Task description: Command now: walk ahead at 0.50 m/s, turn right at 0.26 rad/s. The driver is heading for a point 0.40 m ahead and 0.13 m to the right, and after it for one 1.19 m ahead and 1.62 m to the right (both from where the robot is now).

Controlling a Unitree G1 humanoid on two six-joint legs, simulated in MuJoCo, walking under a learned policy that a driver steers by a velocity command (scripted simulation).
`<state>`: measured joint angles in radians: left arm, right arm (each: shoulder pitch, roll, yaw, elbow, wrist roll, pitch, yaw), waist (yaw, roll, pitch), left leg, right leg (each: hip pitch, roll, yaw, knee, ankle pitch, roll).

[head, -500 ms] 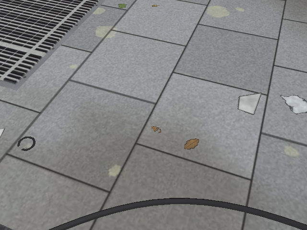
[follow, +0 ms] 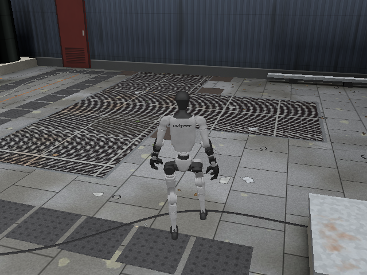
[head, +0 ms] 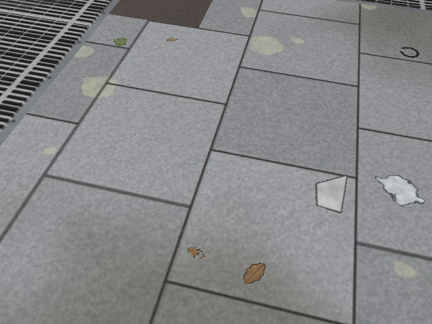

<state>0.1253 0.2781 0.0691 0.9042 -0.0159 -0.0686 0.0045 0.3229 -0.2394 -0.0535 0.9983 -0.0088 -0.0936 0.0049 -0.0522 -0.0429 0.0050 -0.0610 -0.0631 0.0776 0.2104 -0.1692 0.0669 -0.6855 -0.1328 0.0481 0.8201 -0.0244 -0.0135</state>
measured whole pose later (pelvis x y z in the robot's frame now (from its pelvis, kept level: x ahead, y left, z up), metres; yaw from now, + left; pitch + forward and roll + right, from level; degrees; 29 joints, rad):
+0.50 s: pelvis +0.29 -0.08 +0.00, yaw -16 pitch +2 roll +0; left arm 0.30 0.25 0.07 0.84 -0.01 -0.06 -0.01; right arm 0.08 -0.29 -0.07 0.83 -0.01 -0.10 -0.01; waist 0.04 0.03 0.03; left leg -0.65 0.11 -0.08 0.87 -0.16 -0.04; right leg -0.19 0.11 0.07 0.33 -0.16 -0.10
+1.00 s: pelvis +0.57 -0.12 +0.00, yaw -34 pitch +1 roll +2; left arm 0.21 0.31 0.09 0.70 -0.03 -0.02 0.00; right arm 0.29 -0.26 -0.07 0.88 -0.01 -0.10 0.00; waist -0.05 -0.05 0.03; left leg -0.11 -0.02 0.13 0.29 -0.20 0.03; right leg -0.69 -0.10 0.07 1.01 -0.19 -0.01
